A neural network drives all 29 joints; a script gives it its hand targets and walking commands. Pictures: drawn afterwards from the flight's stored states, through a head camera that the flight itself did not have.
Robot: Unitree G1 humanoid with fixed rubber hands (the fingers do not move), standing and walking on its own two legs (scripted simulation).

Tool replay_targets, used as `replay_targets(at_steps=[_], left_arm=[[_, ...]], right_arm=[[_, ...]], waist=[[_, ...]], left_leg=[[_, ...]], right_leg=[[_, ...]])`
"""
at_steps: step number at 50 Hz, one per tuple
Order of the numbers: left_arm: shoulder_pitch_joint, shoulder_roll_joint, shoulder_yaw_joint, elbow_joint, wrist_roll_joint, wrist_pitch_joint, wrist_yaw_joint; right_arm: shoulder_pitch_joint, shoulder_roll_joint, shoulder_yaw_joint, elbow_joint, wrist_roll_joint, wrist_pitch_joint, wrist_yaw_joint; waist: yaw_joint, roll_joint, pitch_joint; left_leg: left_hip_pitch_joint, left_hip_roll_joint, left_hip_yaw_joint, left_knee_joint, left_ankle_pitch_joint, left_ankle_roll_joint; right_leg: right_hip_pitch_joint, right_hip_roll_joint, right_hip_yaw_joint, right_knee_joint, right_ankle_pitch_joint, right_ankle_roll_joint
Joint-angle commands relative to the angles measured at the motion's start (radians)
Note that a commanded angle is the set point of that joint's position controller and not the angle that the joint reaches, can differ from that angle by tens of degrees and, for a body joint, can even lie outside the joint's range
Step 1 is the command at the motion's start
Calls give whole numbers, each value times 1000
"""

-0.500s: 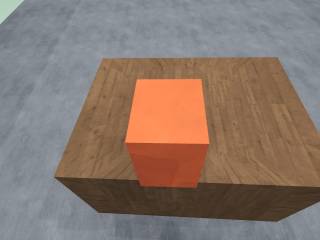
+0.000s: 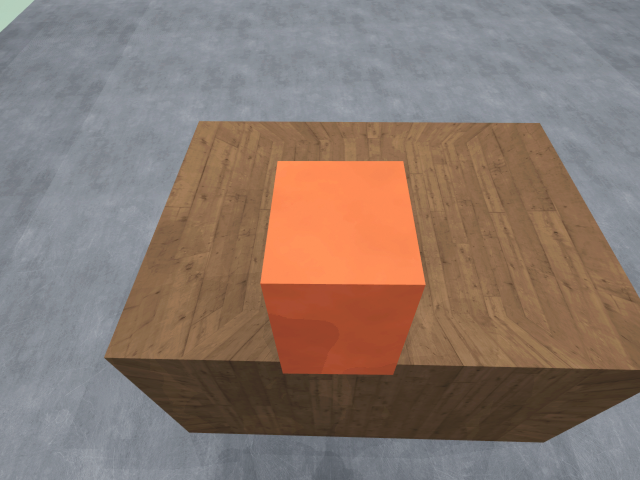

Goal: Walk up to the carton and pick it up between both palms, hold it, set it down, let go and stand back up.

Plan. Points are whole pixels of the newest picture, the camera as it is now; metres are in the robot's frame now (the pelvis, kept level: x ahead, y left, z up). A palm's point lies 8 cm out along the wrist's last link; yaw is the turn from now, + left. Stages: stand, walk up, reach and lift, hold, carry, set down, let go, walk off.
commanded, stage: stand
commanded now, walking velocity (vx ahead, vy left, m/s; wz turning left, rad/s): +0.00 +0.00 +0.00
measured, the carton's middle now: (338, 274) +0.43 +0.00 -0.07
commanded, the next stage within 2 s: reach and lift in 0.54 s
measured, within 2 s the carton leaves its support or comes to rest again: neither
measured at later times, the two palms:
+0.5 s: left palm out of the picture -0.03 +0.21 -0.15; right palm out of the picture -0.06 -0.19 -0.15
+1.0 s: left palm out of the picture +0.14 +0.17 -0.10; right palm out of the picture +0.11 -0.18 -0.13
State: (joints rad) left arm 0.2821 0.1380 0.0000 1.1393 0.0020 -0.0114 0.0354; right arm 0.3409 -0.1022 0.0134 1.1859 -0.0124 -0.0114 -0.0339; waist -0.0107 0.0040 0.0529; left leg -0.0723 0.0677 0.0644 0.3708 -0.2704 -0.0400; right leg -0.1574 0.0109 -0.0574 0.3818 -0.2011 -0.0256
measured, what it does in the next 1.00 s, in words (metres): shifts its weight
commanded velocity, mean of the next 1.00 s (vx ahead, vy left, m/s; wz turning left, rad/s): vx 0.00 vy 0.00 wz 0.00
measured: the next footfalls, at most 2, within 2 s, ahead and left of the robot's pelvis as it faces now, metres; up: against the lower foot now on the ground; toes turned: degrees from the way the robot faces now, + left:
none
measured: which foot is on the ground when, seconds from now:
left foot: down 0.00-1.00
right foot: down 0.00-1.00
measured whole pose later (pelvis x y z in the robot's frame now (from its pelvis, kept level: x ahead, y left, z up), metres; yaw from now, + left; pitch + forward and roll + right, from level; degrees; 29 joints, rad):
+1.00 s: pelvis -0.05 +0.00 +0.00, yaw -2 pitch +2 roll +0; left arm -0.03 -0.02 0.10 0.48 0.21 0.66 -0.06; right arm -0.08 -0.06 -0.04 0.92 0.07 0.13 -0.08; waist -0.01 0.01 0.08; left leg -0.25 0.07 0.09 0.46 -0.23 -0.03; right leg -0.32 0.02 -0.03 0.41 -0.12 -0.04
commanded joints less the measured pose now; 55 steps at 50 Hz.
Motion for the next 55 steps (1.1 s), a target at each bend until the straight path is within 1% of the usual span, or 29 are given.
replay_targets(at_steps=[1,2,4,5,6,8,9,14,17,18,19,21,23,27,28,29,30,32,33,35,37,38,40,42,44,46,48,51,55], left_arm=[[85,87,13,0,-3,1,4],[73,87,11,-4,-2,1,4],[100,62,8,-4,-4,-1,1],[101,72,5,13,2,-1,1],[104,68,4,9,2,-2,2],[90,74,10,4,-9,-2,1],[93,75,4,3,-5,0,1],[97,75,2,2,-9,-4,2],[109,64,-1,7,-5,-7,2],[98,65,2,11,-1,-7,3],[92,61,-1,15,0,-7,4],[112,40,-2,29,-3,-7,5],[123,64,3,26,-2,-7,4],[102,43,-1,26,1,-8,5],[-842,201,-36,-300,-93,108,-47],[-703,188,-76,-238,-96,176,-23],[-657,195,-63,-264,-90,245,-11],[-651,162,3,-314,-80,352,23],[-650,136,24,-359,-82,420,23],[-651,70,32,-328,-70,564,-20],[-495,-26,55,-263,-36,667,-102],[-369,-58,71,-262,5,689,-143],[-239,-71,105,-422,111,720,-187],[-221,-26,153,-649,233,751,-175],[-292,17,188,-759,293,766,-137],[-326,13,169,-775,269,703,-88],[-401,25,142,-749,198,608,-52],[-518,64,110,-649,87,477,-25],[-604,121,97,-603,7,455,-11]], right_arm=[[99,-63,-9,6,-1,-1,-2],[123,-59,-4,13,-7,-5,-2],[107,-76,-6,3,-10,-9,-2],[103,-71,-7,1,-7,-7,-2],[102,-87,-14,2,-5,-7,-2],[120,-64,-10,3,-3,-5,-2],[112,-78,-10,2,-3,-4,-2],[107,-48,-6,-6,-7,-7,-1],[117,-78,-11,1,1,-8,-2],[133,-55,-5,4,-3,-6,-2],[138,-54,-5,4,-4,-10,-2],[114,-68,-7,-8,-2,-17,-6],[105,-94,-12,-12,-2,-18,-3],[105,-75,-12,-7,-5,-12,-2],[-810,-129,-182,-318,-77,-5,51],[-668,-128,-258,-261,-154,81,75],[-571,-131,-257,-300,-174,145,95],[-528,-75,-208,-329,-107,230,99],[-497,-39,-177,-353,-67,263,99],[-487,16,-89,-250,63,368,67],[-421,20,-14,-244,186,468,9],[-300,17,17,-242,235,497,-28],[-282,-40,15,-321,278,470,-89],[-328,-136,-20,-335,247,351,-121],[-447,-149,-68,-302,185,207,-117],[-520,-124,-86,-309,84,108,-71],[-555,-74,-108,-365,-3,59,-22],[-542,-28,-124,-476,-65,44,29],[-490,25,-107,-518,-44,101,1]], waist=[[8,30,68],[-2,-23,73],[26,-5,51],[3,-9,59],[14,25,29],[9,-16,54],[10,33,65],[12,18,45],[12,59,50],[2,10,74],[-7,15,60],[17,18,58],[19,-34,14],[17,14,84],[-36,-113,-123],[-47,-109,-119],[-42,-121,-184],[6,-17,-277],[4,21,-370],[-13,66,-491],[-36,38,-616],[-43,43,-658],[-24,50,-586],[-15,87,-401],[17,120,-198],[45,65,-95],[30,-68,-37],[15,-149,-131],[14,-111,-251]], left_leg=[[-129,59,-45,-76,113,38],[-136,66,-53,-75,136,46],[-123,63,-57,-74,115,52],[-106,60,-50,-59,128,43],[-85,52,-43,-61,118,40],[-112,51,-47,-71,87,46],[-123,48,-49,-81,77,53],[-106,44,-46,-66,114,47],[-109,53,-37,-63,110,44],[-125,60,-48,-70,112,43],[-116,64,-55,-74,136,52],[-110,61,-58,-65,166,59],[-86,63,-63,-69,140,56],[-121,57,-52,-60,153,49],[-475,-21,-1,32,45,56],[-563,-43,53,81,-117,74],[-581,-48,82,60,-130,84],[-671,-57,70,99,-75,80],[-676,-47,63,155,7,80],[-666,-53,17,294,299,29],[-575,-47,-20,350,509,-16],[-516,-43,-39,329,479,-37],[-307,-31,-68,222,448,-34],[-135,-12,-95,125,454,-13],[-140,10,-90,32,309,13],[-255,13,-76,-72,23,29],[-330,-6,-15,-102,-121,53],[-306,-31,53,6,-105,73],[-362,-33,59,111,-32,98]], right_leg=[[14,-94,92,-66,91,-21],[27,-94,88,-54,116,-22],[30,-95,87,-51,120,-13],[9,-99,94,-59,126,-10],[2,-95,99,-64,111,-6],[-20,-88,86,-67,65,-9],[-16,-87,99,-63,57,-1],[-18,-88,104,-65,81,-9],[-21,-96,104,-60,113,-14],[-30,-95,91,-56,108,-17],[-9,-102,95,-51,132,-15],[-1,-107,97,-48,173,-12],[11,-103,92,-38,154,-14],[-27,-107,90,-39,169,-14],[-223,-41,58,160,23,30],[-206,-38,-1,264,-140,25],[-94,-46,-2,254,-110,25],[-72,-79,42,279,35,26],[-109,-94,60,318,150,23],[-187,-84,80,365,437,11],[-140,-49,91,347,635,-21],[-92,-43,104,292,621,-37],[-35,-13,111,161,535,-70],[-33,29,108,66,422,-97],[5,51,96,19,256,-101],[113,51,80,4,104,-78],[113,32,65,-6,-40,-48],[-16,-13,84,13,-158,9],[-57,-96,156,39,-160,24]])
